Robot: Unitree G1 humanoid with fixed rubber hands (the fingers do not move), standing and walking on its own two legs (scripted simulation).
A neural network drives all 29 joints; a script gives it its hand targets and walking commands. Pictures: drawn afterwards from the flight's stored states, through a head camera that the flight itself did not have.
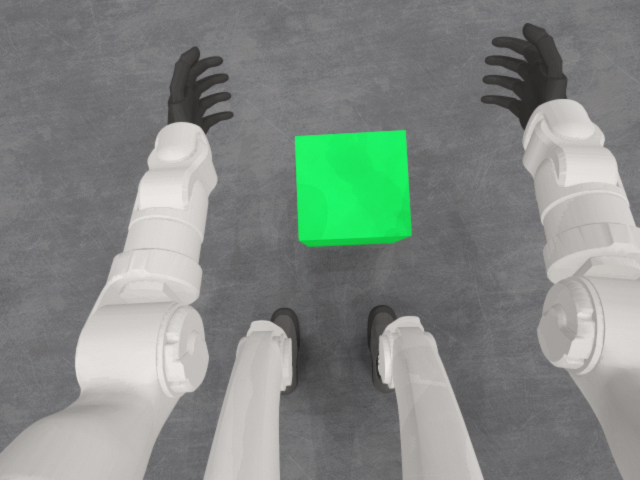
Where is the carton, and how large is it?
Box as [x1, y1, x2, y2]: [295, 130, 411, 246]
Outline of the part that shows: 405,130 295,136 298,232 300,241 308,246 394,242 411,235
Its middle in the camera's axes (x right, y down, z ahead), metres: +0.07 -0.09 +0.85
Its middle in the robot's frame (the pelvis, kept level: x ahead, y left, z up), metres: +0.49 -0.04 -0.51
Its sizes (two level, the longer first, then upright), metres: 0.210 0.200 0.250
